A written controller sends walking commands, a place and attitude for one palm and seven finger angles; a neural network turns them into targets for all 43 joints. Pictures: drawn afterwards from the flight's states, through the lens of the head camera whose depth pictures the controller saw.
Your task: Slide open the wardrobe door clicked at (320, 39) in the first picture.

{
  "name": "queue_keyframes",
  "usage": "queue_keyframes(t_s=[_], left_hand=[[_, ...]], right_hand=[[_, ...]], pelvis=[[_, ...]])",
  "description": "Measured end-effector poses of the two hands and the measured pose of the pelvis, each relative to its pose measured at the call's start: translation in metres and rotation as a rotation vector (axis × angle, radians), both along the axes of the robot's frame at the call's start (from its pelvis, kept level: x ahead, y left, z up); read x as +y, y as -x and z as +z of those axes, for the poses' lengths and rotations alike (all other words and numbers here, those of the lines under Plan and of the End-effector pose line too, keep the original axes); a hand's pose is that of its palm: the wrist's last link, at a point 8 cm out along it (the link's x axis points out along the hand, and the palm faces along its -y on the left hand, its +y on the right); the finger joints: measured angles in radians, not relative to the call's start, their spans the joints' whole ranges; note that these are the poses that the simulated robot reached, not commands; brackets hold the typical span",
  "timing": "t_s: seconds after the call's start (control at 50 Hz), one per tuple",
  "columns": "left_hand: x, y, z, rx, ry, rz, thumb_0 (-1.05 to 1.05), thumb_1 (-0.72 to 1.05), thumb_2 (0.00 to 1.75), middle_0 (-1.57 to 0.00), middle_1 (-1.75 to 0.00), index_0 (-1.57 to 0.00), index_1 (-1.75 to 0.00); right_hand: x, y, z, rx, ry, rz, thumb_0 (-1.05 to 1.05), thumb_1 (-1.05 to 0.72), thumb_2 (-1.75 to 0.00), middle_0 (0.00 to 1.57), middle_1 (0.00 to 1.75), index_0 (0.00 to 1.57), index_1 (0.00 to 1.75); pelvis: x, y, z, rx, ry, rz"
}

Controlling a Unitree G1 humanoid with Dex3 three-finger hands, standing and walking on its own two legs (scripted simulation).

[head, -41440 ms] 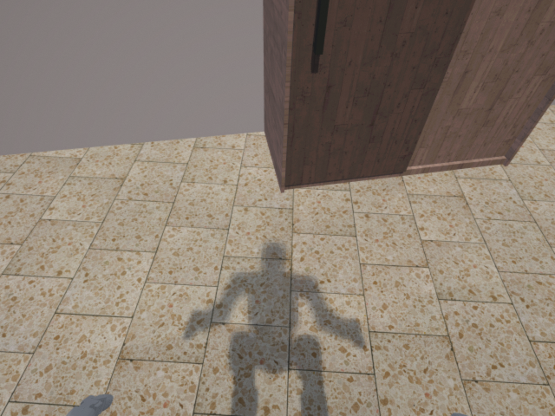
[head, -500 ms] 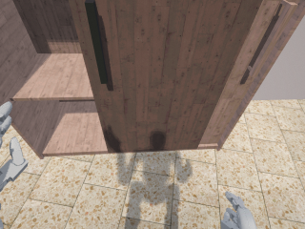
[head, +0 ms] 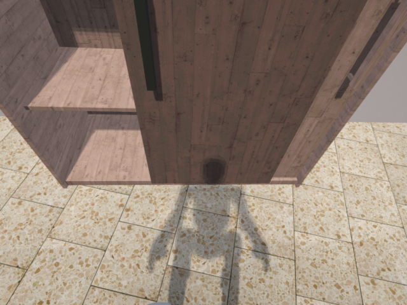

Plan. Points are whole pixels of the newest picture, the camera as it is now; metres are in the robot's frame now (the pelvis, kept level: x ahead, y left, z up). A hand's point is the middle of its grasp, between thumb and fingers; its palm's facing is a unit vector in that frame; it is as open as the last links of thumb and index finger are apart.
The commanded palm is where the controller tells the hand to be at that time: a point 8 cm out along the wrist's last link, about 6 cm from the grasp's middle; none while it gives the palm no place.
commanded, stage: let the arm hang, fingers relaxed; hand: left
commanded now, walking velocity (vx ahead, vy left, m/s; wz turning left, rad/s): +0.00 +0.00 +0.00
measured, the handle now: (146, 36) +0.73 +0.21 +0.12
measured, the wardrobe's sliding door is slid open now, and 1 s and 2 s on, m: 0.46 0.46 0.46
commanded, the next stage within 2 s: look to check the result in 0.62 s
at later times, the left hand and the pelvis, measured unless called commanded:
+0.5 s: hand out of the picture +0.12 +0.24 -0.14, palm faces -0.05 -0.94 -0.34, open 7.3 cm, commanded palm none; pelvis +0.02 +0.00 +0.01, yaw -1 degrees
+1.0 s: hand out of the picture +0.13 +0.23 -0.15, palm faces -0.05 -0.94 -0.33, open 7.4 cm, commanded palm none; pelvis +0.05 -0.02 +0.01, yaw -1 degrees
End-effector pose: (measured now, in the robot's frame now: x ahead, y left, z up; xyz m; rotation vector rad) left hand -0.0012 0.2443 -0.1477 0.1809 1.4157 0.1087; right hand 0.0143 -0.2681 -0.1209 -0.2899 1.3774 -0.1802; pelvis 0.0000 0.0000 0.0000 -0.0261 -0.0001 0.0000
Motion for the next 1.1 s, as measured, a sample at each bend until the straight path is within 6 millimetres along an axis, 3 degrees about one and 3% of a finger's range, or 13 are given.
queue_keyframes(t_s=[0.06,0.12,0.28,0.44,0.58,0.78,1.1], left_hand=[[0.016,0.008,0.008,0.027,-0.046,0.013,0.01,0.93,0.89,-0.20,-0.30,-0.21,-0.30],[0.033,0.005,0.017,0.024,-0.094,0.012,0.01,0.92,0.90,-0.20,-0.30,-0.21,-0.30],[0.059,-0.046,0.037,-0.088,-0.173,-0.021,0.01,0.91,0.90,-0.20,-0.29,-0.20,-0.30],[0.051,-0.105,0.045,-0.209,-0.162,-0.068,0.00,0.91,0.90,-0.20,-0.29,-0.20,-0.30],[0.034,-0.133,0.043,-0.245,-0.123,-0.094,0.00,0.91,0.90,-0.20,-0.29,-0.20,-0.30],[0.025,-0.133,0.037,-0.197,-0.110,-0.088,0.00,0.91,0.90,-0.20,-0.30,-0.21,-0.30],[0.027,-0.126,0.040,-0.151,-0.148,-0.058,0.01,0.91,0.90,-0.20,-0.30,-0.21,-0.30]], right_hand=[[0.003,0.001,-0.004,0.003,-0.013,-0.014,0.01,-0.91,-0.90,0.20,0.30,0.20,0.30],[0.006,-0.006,-0.008,-0.019,-0.029,-0.020,0.01,-0.91,-0.90,0.20,0.30,0.20,0.30],[0.007,-0.041,-0.010,-0.104,-0.052,-0.006,0.01,-0.91,-0.90,0.20,0.30,0.20,0.30],[-0.007,-0.075,0.001,-0.168,-0.026,0.009,0.01,-0.91,-0.90,0.20,0.30,0.20,0.30],[-0.023,-0.092,0.011,-0.188,0.011,0.010,0.01,-0.91,-0.90,0.20,0.30,0.20,0.30],[-0.036,-0.096,0.014,-0.150,0.030,0.008,0.01,-0.91,-0.90,0.20,0.30,0.20,0.30],[-0.036,-0.109,0.007,-0.137,0.004,0.008,0.01,-0.91,-0.90,0.20,0.30,0.20,0.30]], pelvis=[[0.002,-0.001,0.002,-0.004,0.000,-0.003],[0.004,-0.002,0.003,-0.008,-0.003,-0.007],[0.006,-0.008,0.006,-0.011,-0.014,-0.017],[0.004,-0.019,0.010,-0.012,-0.024,-0.021],[0.000,-0.028,0.012,-0.012,-0.026,-0.024],[-0.008,-0.041,0.014,-0.005,-0.028,-0.023],[-0.017,-0.055,0.014,-0.008,-0.030,-0.023]])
